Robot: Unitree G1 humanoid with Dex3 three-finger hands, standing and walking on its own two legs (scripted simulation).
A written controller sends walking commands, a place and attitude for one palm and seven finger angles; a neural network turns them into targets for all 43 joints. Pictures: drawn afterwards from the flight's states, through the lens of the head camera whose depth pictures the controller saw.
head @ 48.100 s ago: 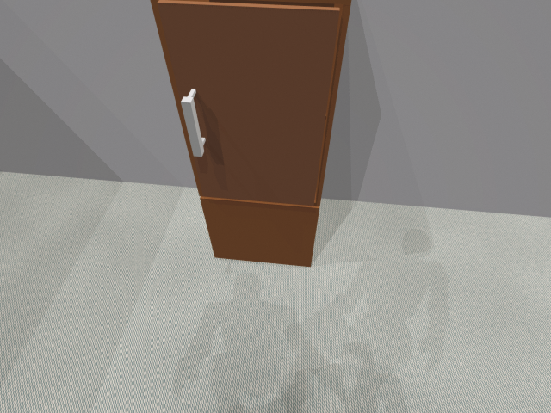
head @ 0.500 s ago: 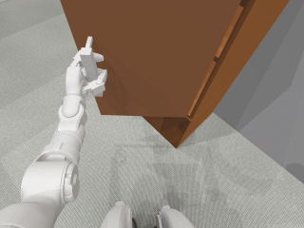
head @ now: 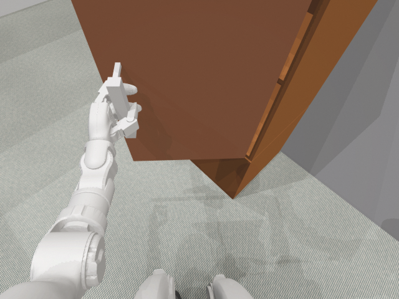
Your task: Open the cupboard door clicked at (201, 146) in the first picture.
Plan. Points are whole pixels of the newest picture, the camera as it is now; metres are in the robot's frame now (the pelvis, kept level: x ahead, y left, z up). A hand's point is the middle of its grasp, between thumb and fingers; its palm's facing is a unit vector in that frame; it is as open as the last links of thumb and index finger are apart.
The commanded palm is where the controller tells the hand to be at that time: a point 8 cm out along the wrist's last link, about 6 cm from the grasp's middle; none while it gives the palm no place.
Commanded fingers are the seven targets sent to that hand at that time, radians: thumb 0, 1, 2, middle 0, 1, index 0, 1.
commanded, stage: pull the door open along its arc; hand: left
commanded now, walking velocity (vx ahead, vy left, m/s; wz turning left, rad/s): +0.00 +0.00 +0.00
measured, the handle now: (124, 103) +0.52 +0.13 +0.05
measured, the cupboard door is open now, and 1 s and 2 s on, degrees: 49 88 94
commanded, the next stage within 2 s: open thumb and fingers to let go in 0.80 s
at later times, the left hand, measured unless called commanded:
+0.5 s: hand (173, 198) +0.29 +0.03 +0.07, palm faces +0.22 -0.97 +0.04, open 6.5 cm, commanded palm +0.23 +0.11 +0.06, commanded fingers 0.00 0.90 0.90 -0.40 -1.35 -0.40 -1.35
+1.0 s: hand (199, 212) +0.27 -0.01 +0.06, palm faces +0.38 -0.92 -0.03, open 6.4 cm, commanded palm +0.21 +0.04 +0.06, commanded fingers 0.00 0.48 0.72 -0.37 -1.30 -0.37 -1.30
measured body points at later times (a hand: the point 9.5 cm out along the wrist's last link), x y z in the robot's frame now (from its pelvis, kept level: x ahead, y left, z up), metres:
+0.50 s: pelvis +0.02 -0.03 +0.01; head +0.05 -0.04 +0.46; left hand +0.27 +0.08 +0.07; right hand +0.22 -0.23 -0.07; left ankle +0.03 +0.07 -0.66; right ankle -0.02 -0.08 -0.66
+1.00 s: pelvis +0.02 -0.10 +0.00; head +0.06 -0.14 +0.45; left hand +0.24 +0.04 +0.07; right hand +0.19 -0.33 -0.11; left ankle +0.04 +0.08 -0.65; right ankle -0.02 -0.09 -0.65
